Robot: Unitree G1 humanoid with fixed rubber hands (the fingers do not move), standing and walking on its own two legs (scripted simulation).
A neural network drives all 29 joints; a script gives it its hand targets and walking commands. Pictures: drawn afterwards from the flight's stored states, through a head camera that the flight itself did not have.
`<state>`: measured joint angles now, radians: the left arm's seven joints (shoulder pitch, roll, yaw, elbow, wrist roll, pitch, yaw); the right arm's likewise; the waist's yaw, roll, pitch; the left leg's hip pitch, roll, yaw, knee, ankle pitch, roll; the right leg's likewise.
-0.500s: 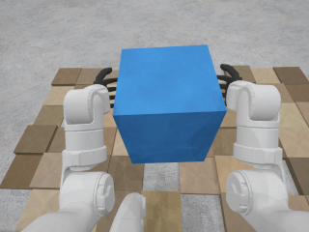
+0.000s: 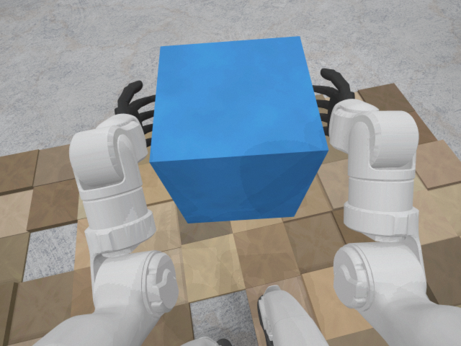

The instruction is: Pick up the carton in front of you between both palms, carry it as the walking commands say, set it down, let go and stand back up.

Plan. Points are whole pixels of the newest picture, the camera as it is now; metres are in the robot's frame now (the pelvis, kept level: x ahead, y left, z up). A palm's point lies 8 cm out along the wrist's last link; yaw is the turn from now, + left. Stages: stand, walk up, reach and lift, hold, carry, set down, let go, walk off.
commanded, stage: carry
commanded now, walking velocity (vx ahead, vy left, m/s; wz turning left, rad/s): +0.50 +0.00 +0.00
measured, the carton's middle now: (236, 142) +0.42 -0.05 +0.07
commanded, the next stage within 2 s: none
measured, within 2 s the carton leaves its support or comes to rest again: neither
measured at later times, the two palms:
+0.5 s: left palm (121, 51) +0.69 +0.15 +0.09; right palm (254, 26) +0.72 -0.15 +0.09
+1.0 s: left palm out of the picture +0.99 +0.12 +0.13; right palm out of the picture +0.98 -0.18 +0.13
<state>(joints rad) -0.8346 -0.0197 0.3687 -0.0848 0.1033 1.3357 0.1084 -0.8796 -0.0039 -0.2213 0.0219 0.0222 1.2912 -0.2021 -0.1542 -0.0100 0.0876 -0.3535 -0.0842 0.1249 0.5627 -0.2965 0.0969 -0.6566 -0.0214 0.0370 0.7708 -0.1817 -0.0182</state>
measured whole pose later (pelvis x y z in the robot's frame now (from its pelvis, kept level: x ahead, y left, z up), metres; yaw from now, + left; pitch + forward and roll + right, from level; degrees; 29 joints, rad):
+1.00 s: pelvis +0.71 -0.03 -0.02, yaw +1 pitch +3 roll -2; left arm -0.29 -0.16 0.14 -0.37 0.13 1.26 0.11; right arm -0.29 0.13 -0.17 -0.39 -0.10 1.27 -0.10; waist -0.01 0.04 -0.16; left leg -0.05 0.06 0.11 0.61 -0.41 0.02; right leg -0.46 0.00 -0.19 0.50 -0.07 -0.07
